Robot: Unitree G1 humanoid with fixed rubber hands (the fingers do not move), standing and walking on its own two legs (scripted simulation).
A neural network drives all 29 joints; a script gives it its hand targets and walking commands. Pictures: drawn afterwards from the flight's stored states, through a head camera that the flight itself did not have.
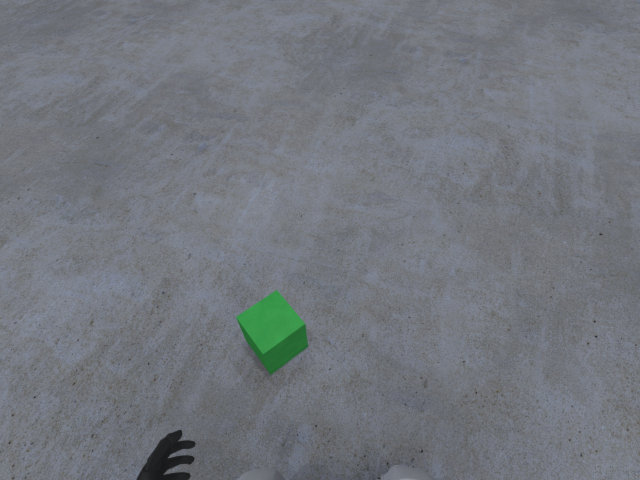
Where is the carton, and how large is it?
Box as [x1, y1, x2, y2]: [236, 290, 307, 374]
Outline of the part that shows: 276,290 236,317 247,342 270,374 307,346 304,323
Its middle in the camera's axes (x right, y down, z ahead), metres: -0.15 +0.29 +1.23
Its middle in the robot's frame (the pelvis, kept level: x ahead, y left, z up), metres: +0.60 +0.16 -0.67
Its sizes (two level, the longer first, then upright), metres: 0.151 0.151 0.173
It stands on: the floor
